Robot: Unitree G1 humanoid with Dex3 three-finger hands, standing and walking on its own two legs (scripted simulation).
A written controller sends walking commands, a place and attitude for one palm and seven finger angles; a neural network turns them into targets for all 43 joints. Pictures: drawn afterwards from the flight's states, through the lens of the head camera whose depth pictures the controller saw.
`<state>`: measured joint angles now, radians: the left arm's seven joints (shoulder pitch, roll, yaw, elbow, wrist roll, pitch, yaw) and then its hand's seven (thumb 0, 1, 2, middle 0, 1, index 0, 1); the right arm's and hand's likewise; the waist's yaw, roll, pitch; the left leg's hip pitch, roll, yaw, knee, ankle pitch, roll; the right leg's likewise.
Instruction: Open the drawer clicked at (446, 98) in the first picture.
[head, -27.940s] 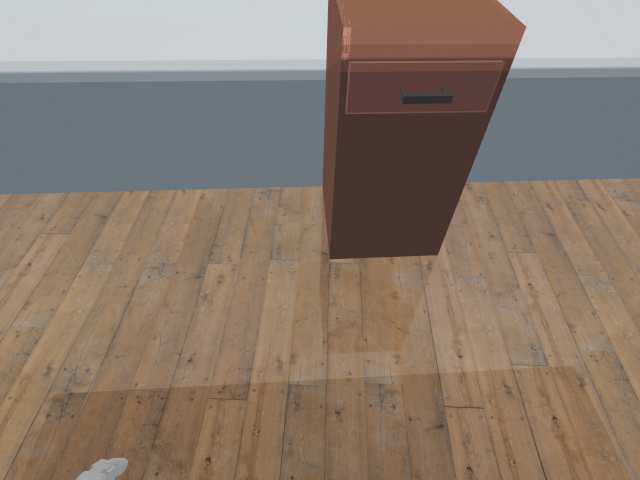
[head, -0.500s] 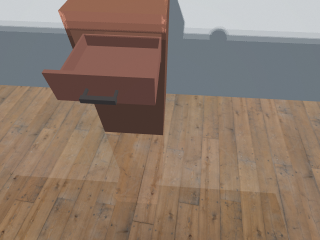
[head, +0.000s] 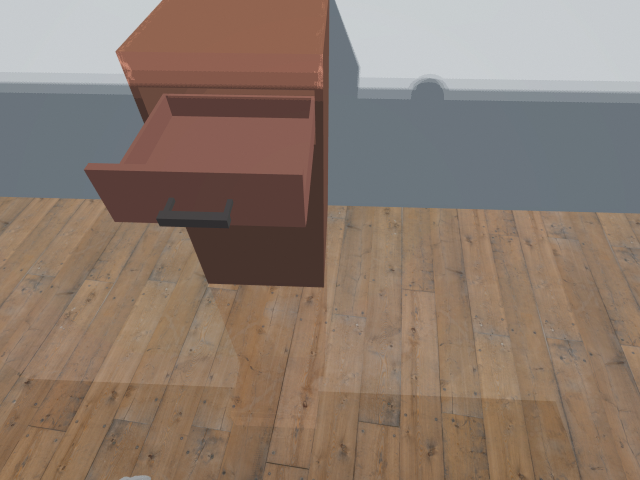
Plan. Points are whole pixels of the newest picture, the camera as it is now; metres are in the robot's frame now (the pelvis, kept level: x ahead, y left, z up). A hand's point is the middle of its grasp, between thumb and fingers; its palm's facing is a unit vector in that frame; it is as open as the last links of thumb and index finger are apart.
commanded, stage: let the arm hang, fingers relaxed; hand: left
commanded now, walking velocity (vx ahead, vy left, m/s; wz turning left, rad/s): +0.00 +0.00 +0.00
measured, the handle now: (197, 211) +0.58 +0.26 -0.05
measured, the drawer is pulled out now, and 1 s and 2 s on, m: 0.30 0.30 0.30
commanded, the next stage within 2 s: look to check the result in 0.04 s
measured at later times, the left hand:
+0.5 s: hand out of the picture +0.10 +0.25 -0.15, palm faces -0.03 -0.94 -0.35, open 7.4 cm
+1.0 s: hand out of the picture +0.12 +0.25 -0.15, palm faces -0.04 -0.94 -0.34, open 7.4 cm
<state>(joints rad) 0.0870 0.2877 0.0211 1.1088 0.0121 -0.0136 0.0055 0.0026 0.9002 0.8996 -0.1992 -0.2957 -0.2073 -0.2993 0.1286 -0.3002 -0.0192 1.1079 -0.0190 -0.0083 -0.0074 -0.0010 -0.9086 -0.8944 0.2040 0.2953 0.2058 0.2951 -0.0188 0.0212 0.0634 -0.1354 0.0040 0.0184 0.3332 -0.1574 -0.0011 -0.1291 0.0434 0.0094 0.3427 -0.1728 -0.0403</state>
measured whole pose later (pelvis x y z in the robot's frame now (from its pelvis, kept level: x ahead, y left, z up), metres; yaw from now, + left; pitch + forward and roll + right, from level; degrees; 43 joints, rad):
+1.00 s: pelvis +0.03 +0.00 +0.00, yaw -1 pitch -2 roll +0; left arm 0.08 0.33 0.02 1.12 0.01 -0.01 0.01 0.00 0.90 0.90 -0.20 -0.30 -0.21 -0.30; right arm 0.10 -0.33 -0.01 1.12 -0.01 -0.01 -0.01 0.00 -0.91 -0.89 0.21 0.30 0.21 0.30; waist -0.02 0.00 0.08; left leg -0.09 0.01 0.03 0.29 -0.18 0.00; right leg -0.08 0.05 0.02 0.29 -0.19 -0.04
